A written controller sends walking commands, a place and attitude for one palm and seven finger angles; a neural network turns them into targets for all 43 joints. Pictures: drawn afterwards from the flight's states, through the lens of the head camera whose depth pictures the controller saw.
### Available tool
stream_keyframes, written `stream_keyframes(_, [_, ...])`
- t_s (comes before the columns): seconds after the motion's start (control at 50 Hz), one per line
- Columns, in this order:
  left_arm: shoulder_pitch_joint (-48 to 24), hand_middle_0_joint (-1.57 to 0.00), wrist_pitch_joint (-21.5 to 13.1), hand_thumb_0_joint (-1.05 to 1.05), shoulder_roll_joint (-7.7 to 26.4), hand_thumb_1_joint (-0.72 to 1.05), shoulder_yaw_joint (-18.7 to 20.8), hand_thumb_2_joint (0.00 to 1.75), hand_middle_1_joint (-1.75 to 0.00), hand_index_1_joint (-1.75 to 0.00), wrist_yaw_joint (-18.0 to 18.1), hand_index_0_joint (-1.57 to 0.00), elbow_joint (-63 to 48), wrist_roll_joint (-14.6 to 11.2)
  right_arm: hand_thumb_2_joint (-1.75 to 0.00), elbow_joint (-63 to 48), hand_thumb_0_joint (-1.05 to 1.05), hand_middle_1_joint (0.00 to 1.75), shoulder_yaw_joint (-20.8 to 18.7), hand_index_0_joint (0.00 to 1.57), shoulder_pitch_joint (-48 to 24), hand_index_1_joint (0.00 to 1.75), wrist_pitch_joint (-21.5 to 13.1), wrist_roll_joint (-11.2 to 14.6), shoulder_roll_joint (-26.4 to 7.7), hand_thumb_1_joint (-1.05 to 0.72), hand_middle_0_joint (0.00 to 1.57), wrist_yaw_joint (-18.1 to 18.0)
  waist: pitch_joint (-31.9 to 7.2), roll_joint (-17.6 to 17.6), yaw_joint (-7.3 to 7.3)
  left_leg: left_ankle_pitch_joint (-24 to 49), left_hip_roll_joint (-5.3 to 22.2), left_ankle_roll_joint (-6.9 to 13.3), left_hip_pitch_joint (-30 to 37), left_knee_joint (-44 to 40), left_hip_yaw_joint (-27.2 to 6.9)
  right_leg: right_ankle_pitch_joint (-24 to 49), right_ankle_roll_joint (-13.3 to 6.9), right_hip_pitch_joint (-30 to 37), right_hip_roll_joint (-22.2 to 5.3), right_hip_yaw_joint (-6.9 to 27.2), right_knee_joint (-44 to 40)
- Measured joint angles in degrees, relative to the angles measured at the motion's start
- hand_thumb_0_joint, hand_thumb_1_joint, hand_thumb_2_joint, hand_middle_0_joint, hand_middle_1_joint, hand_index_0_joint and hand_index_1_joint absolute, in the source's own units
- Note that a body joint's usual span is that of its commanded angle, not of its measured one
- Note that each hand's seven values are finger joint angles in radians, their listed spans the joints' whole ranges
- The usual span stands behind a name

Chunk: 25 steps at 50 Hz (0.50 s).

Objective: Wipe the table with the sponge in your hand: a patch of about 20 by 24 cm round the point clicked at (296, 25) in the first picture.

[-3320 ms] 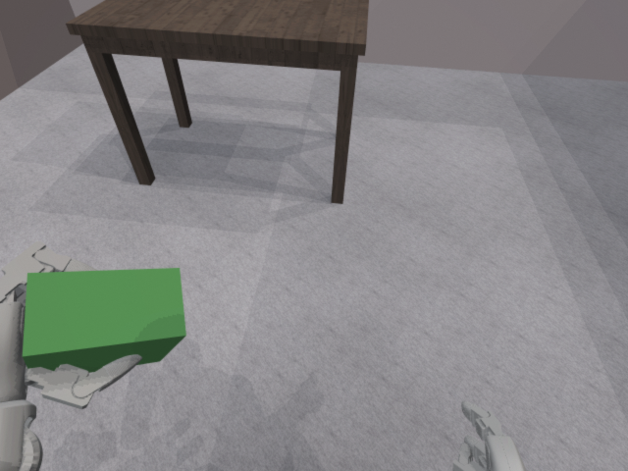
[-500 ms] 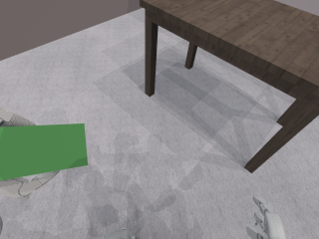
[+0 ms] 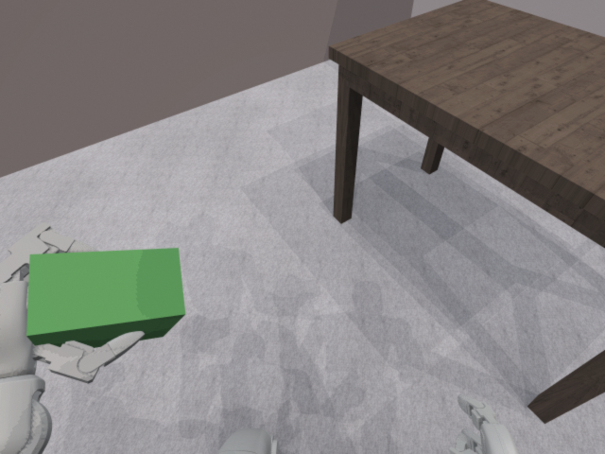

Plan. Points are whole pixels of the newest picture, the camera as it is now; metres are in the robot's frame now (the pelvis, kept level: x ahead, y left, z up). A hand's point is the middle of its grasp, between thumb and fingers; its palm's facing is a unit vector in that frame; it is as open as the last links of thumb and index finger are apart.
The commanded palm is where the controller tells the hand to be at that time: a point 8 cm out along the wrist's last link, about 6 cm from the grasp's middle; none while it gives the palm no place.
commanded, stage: walk to a spot facing it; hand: left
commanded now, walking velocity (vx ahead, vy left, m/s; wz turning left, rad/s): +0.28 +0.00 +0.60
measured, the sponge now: (130, 301) +0.23 +0.19 +0.15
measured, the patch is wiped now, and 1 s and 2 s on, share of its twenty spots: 0.00 0.00 0.00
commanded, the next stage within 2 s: turn to face it in 0.50 s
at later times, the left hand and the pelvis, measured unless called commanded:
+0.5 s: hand (30, 246) +0.26 +0.28 +0.20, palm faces +0.54 -0.72 -0.43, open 10.3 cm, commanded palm +0.19 +0.32 +0.19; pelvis +0.10 +0.01 +0.00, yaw +13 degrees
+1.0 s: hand (89, 208) +0.33 +0.27 +0.19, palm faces +0.58 -0.72 -0.39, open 10.3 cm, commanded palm +0.27 +0.29 +0.19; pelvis +0.16 -0.02 +0.00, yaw +10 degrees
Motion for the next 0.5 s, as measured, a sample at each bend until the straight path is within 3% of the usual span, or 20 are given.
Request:
stream_keyframes(0.04, [2.1,-0.72,-0.5,-0.01,1.2,-0.51,0.4,0.98,-1.33,-1.33,-0.1,-0.74,-2.1,0.1,-0.9,-1.2,0.02,0.3,-1.1,0.2,-0.1,0.3,0.5,0.0,-0.9,-0.91,0.2,-0.3,0.6,-1.2,-1.09,1.6,0.9,-0.6,-2.2,-1.0,1.3,0.5,0.1,1.8,-0.4,-1.1,-2.6])
stream_keyframes(0.12, [5.6,-0.72,-1.5,-0.01,4.6,-0.51,2.9,0.98,-1.33,-1.33,0.7,-0.74,-6.7,-0.4,-0.9,-4.7,0.01,0.3,-2.9,0.2,1.1,0.3,0.7,-0.1,-2.1,-0.91,0.2,-0.6,1.6,-3.7,-1.84,3.2,2.7,-0.8,-1.8,-15.3,4.7,0.4,0.5,4.2,-1.6,-2.9,-5.4])
stream_keyframes(0.2, [7.0,-0.72,-1.7,-0.01,6.1,-0.51,5.3,0.98,-1.33,-1.33,2.1,-0.74,-10.1,-0.9,-0.9,-6.9,0.01,0.3,-3.9,0.19,2.6,0.3,0.7,-0.2,-2.5,-0.91,0.19,-0.5,2.0,-5.2,-0.83,3.0,2.6,-0.4,1.6,-28.0,8.1,-1.9,1.7,5.1,-3.0,-4.2,-4.2])
stream_keyframes(0.26, [6.6,-0.72,-1.5,-0.01,5.8,-0.51,6.0,0.98,-1.33,-1.33,3.1,-0.74,-12.1,-1.1,-0.9,-8.1,0.01,0.3,-3.7,0.19,3.1,0.3,0.4,-0.2,-2.2,-0.91,0.19,-0.5,1.7,-6.3,-0.17,5.8,0.5,0.5,6.9,-37.2,10.2,-6.4,3.1,3.5,-5.4,-4.0,3.3])
stream_keyframes(0.28, [6.1,-0.72,-1.7,-0.01,5.6,-0.51,6.2,0.98,-1.33,-1.33,3.4,-0.74,-12.5,-1.2,-0.9,-8.7,0.01,0.3,-3.7,0.19,2.9,0.3,0.1,-0.2,-2.2,-0.91,0.19,-0.6,1.7,-5.5,-0.22,12.5,0.5,2.2,7.8,-38.9,9.6,-7.9,3.4,1.1,-5.7,-2.9,9.9])
stream_keyframes(0.3, [4.3,-0.72,-2.0,-0.01,5.9,-0.51,6.2,0.98,-1.33,-1.33,3.5,-0.74,-11.8,-1.2,-0.9,-8.4,0.01,0.3,-3.9,0.19,1.7,0.3,-0.4,-0.1,-1.2,-0.91,0.19,-0.7,2.6,-5.6,-0.73,13.8,0.3,3.6,6.9,-35.8,8.9,-11.1,3.7,-1.6,-5.4,0.4,18.1])
stream_keyframes(0.34, [0.3,-0.72,-2.4,-0.01,6.7,-0.51,5.9,0.98,-1.33,-1.33,2.6,-0.75,-9.0,-0.5,-0.9,-6.8,0.01,0.3,-3.1,0.19,-0.5,0.3,-0.8,0.3,1.5,-0.91,0.19,0.0,4.0,-6.0,-1.43,9.5,-0.1,4.6,6.4,-31.8,7.3,-14.4,3.9,-7.0,-2.8,6.6,32.0])
stream_keyframes(0.38, [-1.5,-0.72,-1.7,-0.01,7.4,-0.51,5.9,0.98,-1.33,-1.33,1.6,-0.75,-7.8,-0.3,-0.9,-5.8,0.01,0.3,-1.5,0.19,-1.6,0.3,-0.8,0.7,4.2,-0.91,0.19,0.9,3.7,-5.8,-2.25,7.5,-0.3,4.3,6.4,-31.9,5.3,-13.4,4.4,-12.0,-0.8,9.1,39.1])
stream_keyframes(0.44, [0.4,-0.72,-1.5,-0.01,7.5,-0.51,6.5,0.99,-1.33,-1.33,0.9,-0.75,-10.3,-0.9,-0.9,-5.4,0.01,0.3,0.7,0.2,-1.7,0.3,-1.6,0.8,7.2,-0.91,0.2,2.0,2.8,-4.8,-2.41,8.9,0.1,3.3,7.2,-35.0,3.1,-9.4,5.0,-16.4,0.0,9.4,37.3])
stream_keyframes(0.5, [4.1,-0.72,-2.8,-0.01,6.7,-0.51,6.6,0.99,-1.33,-1.33,0.5,-0.75,-12.8,-1.8,-0.9,-5.2,0.01,0.3,2.1,0.2,-0.3,0.3,-2.6,0.7,8.6,-0.91,0.2,2.5,1.5,-2.7,-1.39,10.3,0.6,2.8,8.7,-38.7,1.1,-6.3,5.3,-15.8,0.3,8.3,27.1])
